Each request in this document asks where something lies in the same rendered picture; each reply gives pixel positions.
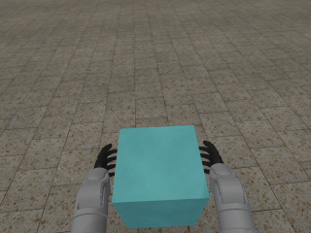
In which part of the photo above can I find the carton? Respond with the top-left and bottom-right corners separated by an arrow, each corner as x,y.
112,125 -> 210,229

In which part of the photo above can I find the robot right hand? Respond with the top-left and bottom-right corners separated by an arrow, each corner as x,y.
198,140 -> 224,174

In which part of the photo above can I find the left robot forearm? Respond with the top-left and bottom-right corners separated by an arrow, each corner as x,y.
71,167 -> 111,233

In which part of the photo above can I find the robot left hand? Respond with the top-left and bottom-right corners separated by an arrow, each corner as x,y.
93,144 -> 118,178

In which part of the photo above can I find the right robot forearm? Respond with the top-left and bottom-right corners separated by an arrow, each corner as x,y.
209,163 -> 260,233

